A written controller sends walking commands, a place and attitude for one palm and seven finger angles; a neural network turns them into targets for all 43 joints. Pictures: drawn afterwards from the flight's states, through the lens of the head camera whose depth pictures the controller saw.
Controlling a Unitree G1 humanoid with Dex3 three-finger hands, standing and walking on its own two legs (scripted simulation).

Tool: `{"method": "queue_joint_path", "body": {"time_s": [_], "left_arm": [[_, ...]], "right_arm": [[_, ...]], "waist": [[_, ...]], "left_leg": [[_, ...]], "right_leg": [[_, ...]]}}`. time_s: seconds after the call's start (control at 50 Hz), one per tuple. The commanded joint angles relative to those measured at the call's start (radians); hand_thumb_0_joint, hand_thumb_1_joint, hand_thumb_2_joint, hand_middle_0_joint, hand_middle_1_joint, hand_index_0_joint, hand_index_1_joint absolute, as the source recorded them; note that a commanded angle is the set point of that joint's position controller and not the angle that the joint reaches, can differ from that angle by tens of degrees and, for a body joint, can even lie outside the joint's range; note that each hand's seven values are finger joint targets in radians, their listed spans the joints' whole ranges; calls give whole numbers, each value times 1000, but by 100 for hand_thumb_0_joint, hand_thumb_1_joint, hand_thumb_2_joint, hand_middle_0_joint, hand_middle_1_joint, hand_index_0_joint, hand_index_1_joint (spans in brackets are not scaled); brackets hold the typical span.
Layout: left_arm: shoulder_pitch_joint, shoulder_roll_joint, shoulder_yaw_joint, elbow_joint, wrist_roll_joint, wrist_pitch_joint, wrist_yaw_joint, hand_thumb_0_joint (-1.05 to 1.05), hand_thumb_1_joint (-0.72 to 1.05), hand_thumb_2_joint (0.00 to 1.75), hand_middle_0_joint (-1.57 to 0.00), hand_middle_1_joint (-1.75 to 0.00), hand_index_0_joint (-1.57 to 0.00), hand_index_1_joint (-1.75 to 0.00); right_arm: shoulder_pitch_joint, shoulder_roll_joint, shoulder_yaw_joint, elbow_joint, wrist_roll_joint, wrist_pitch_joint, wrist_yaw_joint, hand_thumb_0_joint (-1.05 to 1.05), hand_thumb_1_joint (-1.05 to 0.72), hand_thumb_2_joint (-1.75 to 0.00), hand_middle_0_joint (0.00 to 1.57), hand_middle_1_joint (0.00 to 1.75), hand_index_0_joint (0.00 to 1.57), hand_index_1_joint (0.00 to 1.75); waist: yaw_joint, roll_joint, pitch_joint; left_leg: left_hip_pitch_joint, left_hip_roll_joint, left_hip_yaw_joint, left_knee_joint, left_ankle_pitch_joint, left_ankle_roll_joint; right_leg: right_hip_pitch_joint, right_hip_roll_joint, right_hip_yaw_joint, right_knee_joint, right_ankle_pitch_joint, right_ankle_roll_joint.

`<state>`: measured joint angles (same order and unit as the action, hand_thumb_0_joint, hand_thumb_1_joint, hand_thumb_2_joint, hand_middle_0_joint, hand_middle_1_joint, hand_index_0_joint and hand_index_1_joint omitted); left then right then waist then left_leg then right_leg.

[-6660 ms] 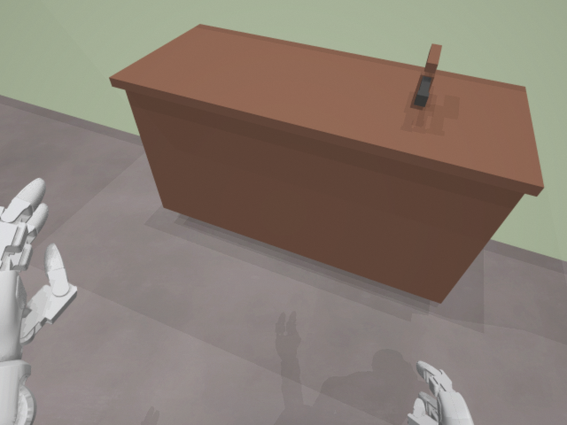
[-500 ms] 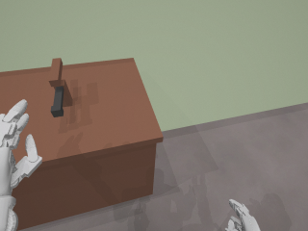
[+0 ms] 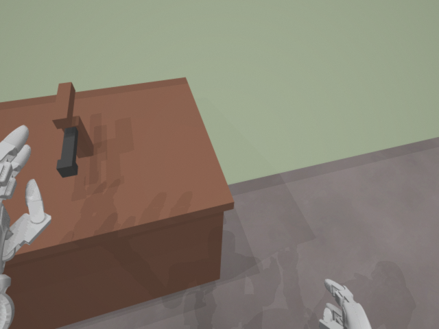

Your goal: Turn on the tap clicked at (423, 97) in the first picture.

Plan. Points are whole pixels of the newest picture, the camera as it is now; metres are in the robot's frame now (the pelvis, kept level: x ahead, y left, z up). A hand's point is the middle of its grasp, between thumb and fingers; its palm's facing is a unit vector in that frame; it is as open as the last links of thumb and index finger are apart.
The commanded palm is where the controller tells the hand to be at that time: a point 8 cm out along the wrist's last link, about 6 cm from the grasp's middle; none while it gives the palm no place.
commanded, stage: shuffle to correct the standing spot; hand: left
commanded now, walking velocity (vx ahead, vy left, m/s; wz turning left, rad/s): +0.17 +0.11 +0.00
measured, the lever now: (67, 167) +0.40 +0.33 +0.06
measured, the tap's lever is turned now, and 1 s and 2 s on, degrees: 0 0 0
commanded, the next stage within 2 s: come to a stop and stand still in 0.38 s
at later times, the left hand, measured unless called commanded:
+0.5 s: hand (15, 191) +0.25 +0.28 +0.19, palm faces +0.36 -0.83 -0.42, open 7.4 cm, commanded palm +0.21 +0.33 +0.19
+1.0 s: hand out of the picture +0.31 +0.36 +0.20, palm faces +0.44 -0.76 -0.47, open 7.4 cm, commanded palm +0.23 +0.35 +0.19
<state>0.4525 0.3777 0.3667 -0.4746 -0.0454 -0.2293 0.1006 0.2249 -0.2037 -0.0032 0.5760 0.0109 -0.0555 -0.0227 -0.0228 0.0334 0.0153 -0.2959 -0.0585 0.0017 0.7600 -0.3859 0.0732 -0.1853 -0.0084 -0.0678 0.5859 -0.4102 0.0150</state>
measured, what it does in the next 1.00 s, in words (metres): steps on the spot: left foot, then right foot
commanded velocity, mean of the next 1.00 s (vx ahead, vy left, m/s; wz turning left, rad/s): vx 0.06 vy -0.01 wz -0.02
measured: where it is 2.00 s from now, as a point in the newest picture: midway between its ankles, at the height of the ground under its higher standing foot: outside the picture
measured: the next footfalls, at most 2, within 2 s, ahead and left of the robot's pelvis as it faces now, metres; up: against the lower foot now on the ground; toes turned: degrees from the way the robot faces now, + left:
left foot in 0.18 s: +0.09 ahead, +0.17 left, +0.00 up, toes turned +1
right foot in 0.38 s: +0.10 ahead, -0.04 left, +0.00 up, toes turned -4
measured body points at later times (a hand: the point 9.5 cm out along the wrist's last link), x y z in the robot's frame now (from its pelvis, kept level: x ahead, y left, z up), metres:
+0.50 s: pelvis +0.04 +0.05 +0.01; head +0.04 +0.05 +0.46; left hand +0.22 +0.32 +0.21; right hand +0.17 -0.17 -0.10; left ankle +0.05 +0.15 -0.66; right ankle +0.02 -0.06 -0.72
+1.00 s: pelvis +0.06 +0.08 +0.01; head +0.09 +0.09 +0.46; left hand +0.28 +0.40 +0.23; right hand +0.23 -0.15 -0.07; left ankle +0.10 +0.19 -0.72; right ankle +0.06 -0.03 -0.72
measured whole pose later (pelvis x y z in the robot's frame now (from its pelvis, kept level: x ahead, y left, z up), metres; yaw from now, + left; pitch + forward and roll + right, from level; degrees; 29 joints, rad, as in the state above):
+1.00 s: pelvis +0.06 +0.08 +0.01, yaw -3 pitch -1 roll -1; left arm 0.19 0.50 0.45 -0.31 -0.02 -0.17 0.05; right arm 0.21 -0.20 0.01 0.61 0.01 -0.11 -0.04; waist 0.10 -0.01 0.08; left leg -0.28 0.04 0.04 0.52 -0.22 0.00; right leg -0.21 0.02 -0.05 0.49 -0.26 -0.03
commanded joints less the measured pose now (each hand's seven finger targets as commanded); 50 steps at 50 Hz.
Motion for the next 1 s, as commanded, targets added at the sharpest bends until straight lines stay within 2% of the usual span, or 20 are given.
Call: {"method": "queue_joint_path", "body": {"time_s": [0.0,0.12,0.16,0.18,0.22,0.32,0.34,0.38,0.42,0.46,0.54,0.6,0.64,0.76,0.82,0.88,0.9,0.92,0.94,0.98], "left_arm": [[-28,185,156,-195,-29,-93,46,0,90,90,-20,-30,-20,-30],[-149,149,86,-259,-1,-70,46,0,90,90,-20,-30,-20,-30],[-177,156,93,-293,6,-71,44,0,90,90,-20,-30,-20,-30],[-173,187,124,-256,5,-62,45,0,90,90,-20,-30,-20,-30],[-181,244,172,-292,3,-63,39,0,90,90,-20,-30,-20,-30],[26,182,175,-257,-5,-76,28,0,90,90,-20,-30,-20,-30],[36,181,173,-231,-1,-72,28,0,90,90,-20,-30,-20,-30],[-6,200,190,-155,-14,-48,33,0,90,90,-20,-30,-20,-30],[-67,164,149,-149,-21,-39,29,0,90,90,-20,-30,-20,-30],[-69,156,132,-113,-1,-53,35,0,90,90,-20,-30,-20,-30],[-124,123,77,-187,7,-60,49,0,90,90,-20,-30,-20,-30],[-205,158,69,-313,13,-57,48,0,90,90,-20,-30,-20,-30],[-176,180,102,-337,1,-39,47,0,90,90,-20,-30,-20,-30],[17,192,170,-291,-10,-20,40,0,90,90,-20,-30,-20,-30],[90,138,145,-155,-33,18,33,0,90,90,-20,-30,-20,-30],[-16,135,104,-136,-35,34,38,0,90,90,-20,-30,-20,-30],[-955,853,607,-264,92,-51,7,0,90,90,-20,-30,-20,-30],[-757,521,352,70,31,4,-20,0,90,90,-20,-30,-20,-30],[-584,280,153,93,18,14,-46,0,90,90,-20,-30,-20,-30],[-372,138,19,26,0,14,-59,0,90,90,-20,-30,-20,-30]], "right_arm": [[-92,-137,-62,-149,17,-48,6,0,-90,-90,20,30,20,30],[-113,-100,-53,-124,6,-54,-19,0,-90,-90,20,30,20,30],[-92,-143,-73,-151,8,-62,-27,0,-90,-90,20,30,20,30],[-97,-117,-63,-152,7,-69,-27,0,-90,-90,20,30,20,30],[-136,-95,-49,-136,-5,-75,-25,0,-90,-90,20,30,20,30],[-113,-102,-36,-126,10,-94,-7,0,-90,-90,20,30,20,30],[-99,-93,-29,-127,6,-86,-8,0,-90,-90,20,30,20,30],[-83,-97,-39,-122,2,-78,-9,0,-90,-90,20,30,20,30],[-79,-119,-50,-112,18,-82,0,0,-90,-90,20,30,20,30],[-80,-98,-29,-87,12,-70,-8,0,-90,-90,20,30,20,30],[-111,-73,-28,-88,-8,-105,-31,0,-90,-90,20,30,20,30],[-95,-134,-68,-133,2,-107,-28,0,-90,-90,20,30,20,30],[-133,-81,-36,-122,-18,-116,-27,0,-90,-90,20,30,20,30],[-100,-100,-32,-147,1,-94,-2,0,-90,-90,20,30,20,30],[-73,-104,-45,-146,14,-74,-14,0,-90,-90,20,30,20,30],[-95,-99,-25,-139,6,-66,-31,0,-90,-90,20,30,20,30],[-10,-157,-66,-92,-42,-136,-41,0,-90,-90,20,30,20,30],[-64,-118,-54,-54,22,-105,-50,0,-90,-90,20,30,20,30],[-74,-128,-59,-99,8,-122,-28,0,-90,-90,20,30,20,30],[-69,-132,-60,-134,26,-125,11,0,-90,-90,20,30,20,30]], "waist": [[61,-153,-68],[2,-3,-65],[-1,248,-91],[1,243,-70],[22,152,-81],[48,141,-148],[43,20,-144],[38,-323,-69],[10,-249,3],[13,-151,-7],[20,-47,-124],[36,127,-164],[27,221,-135],[22,127,-136],[9,-104,-98],[5,-74,-83],[76,-217,125],[23,-2,29],[57,88,-76],[66,131,-150]], "left_leg": [[-476,102,-163,460,-143,-39],[242,25,84,-202,248,-43],[274,266,-295,-378,171,90],[172,329,-468,-470,129,176],[56,346,-481,-469,85,213],[-214,201,-112,-321,-83,63],[-306,138,-62,-184,-148,23],[-428,26,35,342,-111,-55],[-457,86,-63,485,-43,-73],[-352,144,-62,310,-24,-59],[141,31,109,-299,274,-44],[305,312,-215,-373,669,64],[229,344,-327,-438,712,91],[-49,244,-102,-348,309,-28],[-10,135,-33,-257,98,-61],[77,130,-30,-246,129,-54],[-53,117,68,-227,222,-73],[84,158,12,-303,303,-53],[206,150,10,-306,349,-56],[235,172,3,-308,368,-10]], "right_leg": [[279,-429,478,-174,687,-284],[-186,-139,48,4,343,-93],[-340,1,13,400,-66,-26],[-346,25,51,555,-160,-24],[-327,-37,110,613,-145,-29],[111,-22,-6,-13,26,-41],[195,-61,68,-150,36,-70],[89,-398,627,-413,-113,-238],[31,-399,563,-378,116,-284],[7,-322,305,-257,387,-213],[-20,-130,37,-38,442,-86],[-225,-23,44,263,-51,-15],[-222,-25,73,336,-105,-6],[138,-29,41,-186,234,-29],[5,-95,182,-262,247,-83],[-106,-126,204,-298,185,-83],[-185,-71,204,-370,393,-16],[-146,-145,162,-215,389,-81],[-112,-88,191,-143,418,-70],[-73,-64,149,-88,408,18]]}}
